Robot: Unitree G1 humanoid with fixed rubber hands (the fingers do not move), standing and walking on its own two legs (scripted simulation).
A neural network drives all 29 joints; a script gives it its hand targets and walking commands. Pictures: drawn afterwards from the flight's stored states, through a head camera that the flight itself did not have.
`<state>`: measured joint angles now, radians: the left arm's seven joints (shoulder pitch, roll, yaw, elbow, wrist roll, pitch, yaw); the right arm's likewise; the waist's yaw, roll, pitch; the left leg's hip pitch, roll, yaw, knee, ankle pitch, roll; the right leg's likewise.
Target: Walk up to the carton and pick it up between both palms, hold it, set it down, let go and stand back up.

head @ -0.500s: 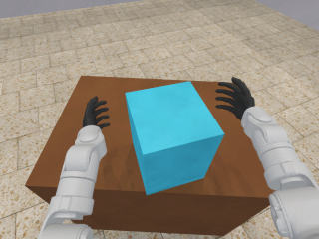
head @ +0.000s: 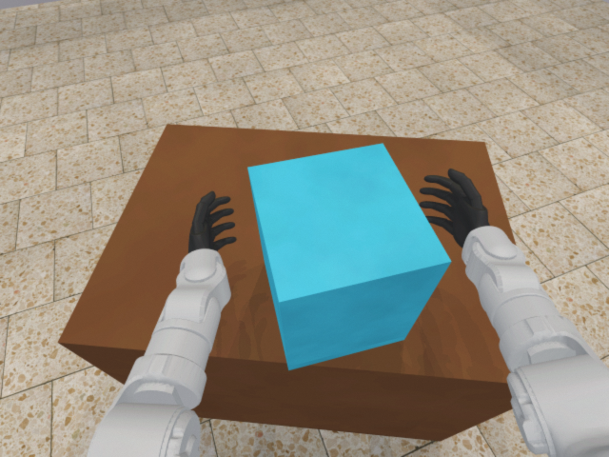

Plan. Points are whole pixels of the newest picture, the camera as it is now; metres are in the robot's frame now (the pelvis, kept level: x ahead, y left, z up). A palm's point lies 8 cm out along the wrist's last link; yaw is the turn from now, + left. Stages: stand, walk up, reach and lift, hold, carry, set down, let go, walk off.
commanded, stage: reach and lift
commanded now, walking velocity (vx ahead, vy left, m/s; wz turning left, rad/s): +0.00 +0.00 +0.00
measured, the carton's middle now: (333, 262) +0.42 +0.02 -0.01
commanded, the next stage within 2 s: none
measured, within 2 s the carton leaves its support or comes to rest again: neither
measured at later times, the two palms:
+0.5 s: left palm (229, 268) +0.37 +0.18 +0.00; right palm (456, 225) +0.47 -0.15 +0.04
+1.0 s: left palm (231, 271) +0.37 +0.17 +0.00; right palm (435, 228) +0.47 -0.12 +0.03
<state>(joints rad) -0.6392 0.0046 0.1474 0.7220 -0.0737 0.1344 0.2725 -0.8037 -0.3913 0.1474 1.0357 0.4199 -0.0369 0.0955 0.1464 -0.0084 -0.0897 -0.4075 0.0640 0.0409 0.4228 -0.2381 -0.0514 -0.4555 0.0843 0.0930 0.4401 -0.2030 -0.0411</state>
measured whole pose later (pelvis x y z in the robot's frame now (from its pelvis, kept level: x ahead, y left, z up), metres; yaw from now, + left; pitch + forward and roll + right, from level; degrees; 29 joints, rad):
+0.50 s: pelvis +0.00 +0.00 -0.01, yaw +0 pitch +24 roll +0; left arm -0.63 -0.07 0.19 0.91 -0.04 -0.18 0.25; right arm -0.87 -0.35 0.17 1.15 0.42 -0.24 0.06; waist 0.15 -0.01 -0.21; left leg -0.63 0.07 0.04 0.43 -0.22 -0.05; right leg -0.67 0.09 0.09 0.44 -0.18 -0.04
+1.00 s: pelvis +0.00 +0.00 -0.01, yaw +0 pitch +24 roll +0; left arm -0.63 -0.13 0.30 0.90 0.05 -0.20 0.29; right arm -0.89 -0.26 0.12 1.20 0.26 -0.24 0.03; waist 0.15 -0.01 -0.21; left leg -0.63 0.07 0.04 0.44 -0.22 -0.05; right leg -0.68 0.09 0.09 0.44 -0.18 -0.04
